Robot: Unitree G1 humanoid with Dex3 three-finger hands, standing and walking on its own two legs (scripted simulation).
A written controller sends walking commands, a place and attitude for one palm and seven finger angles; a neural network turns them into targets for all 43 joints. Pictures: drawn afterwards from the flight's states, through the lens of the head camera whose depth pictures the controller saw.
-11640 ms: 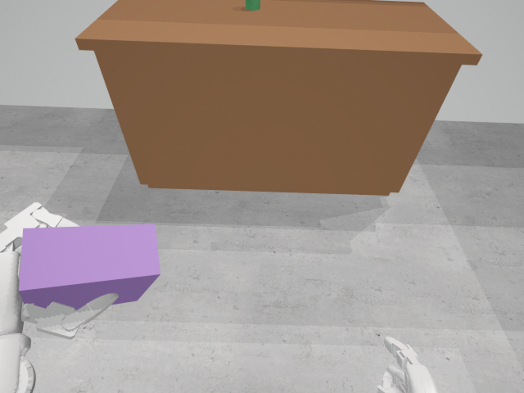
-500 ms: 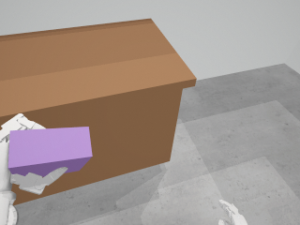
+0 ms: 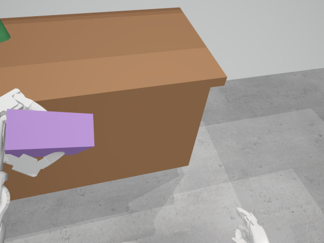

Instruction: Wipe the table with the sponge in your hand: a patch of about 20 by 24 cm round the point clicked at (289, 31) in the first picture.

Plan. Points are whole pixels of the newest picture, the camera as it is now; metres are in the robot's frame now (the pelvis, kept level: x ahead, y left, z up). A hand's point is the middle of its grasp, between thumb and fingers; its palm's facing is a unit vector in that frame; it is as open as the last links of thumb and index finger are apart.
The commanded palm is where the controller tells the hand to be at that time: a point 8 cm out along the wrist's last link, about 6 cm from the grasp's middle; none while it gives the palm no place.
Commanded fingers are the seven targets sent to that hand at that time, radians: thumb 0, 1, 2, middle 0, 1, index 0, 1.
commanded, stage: look again from close up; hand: left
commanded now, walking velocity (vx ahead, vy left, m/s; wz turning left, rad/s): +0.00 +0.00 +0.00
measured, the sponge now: (60, 136) +0.25 +0.24 +0.16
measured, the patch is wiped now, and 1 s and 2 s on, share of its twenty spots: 0.00 0.00 0.00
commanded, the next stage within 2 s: shuffle to correct the standing spot in 0.26 s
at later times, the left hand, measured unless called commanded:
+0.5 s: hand (38, 127) +0.26 +0.28 +0.17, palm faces +0.38 -0.86 -0.33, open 9.8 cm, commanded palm +0.20 +0.31 +0.18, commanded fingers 0.00 0.10 1.30 -1.20 -1.60 -1.20 -1.60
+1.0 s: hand (39, 116) +0.30 +0.31 +0.16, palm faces +0.34 -0.84 -0.41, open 9.8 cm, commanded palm +0.24 +0.34 +0.18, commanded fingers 0.00 0.10 1.30 -1.20 -1.60 -1.20 -1.60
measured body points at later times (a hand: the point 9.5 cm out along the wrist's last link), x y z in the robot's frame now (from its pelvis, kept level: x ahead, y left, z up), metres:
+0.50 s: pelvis +0.03 +0.04 +0.01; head +0.04 +0.06 +0.45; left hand +0.24 +0.33 +0.19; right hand +0.21 -0.18 -0.06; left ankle +0.04 +0.12 -0.73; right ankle +0.05 -0.08 -0.73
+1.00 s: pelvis +0.06 +0.07 -0.01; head +0.08 +0.08 +0.43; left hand +0.27 +0.35 +0.18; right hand +0.21 -0.16 -0.09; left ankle +0.04 +0.12 -0.73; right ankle +0.06 -0.05 -0.73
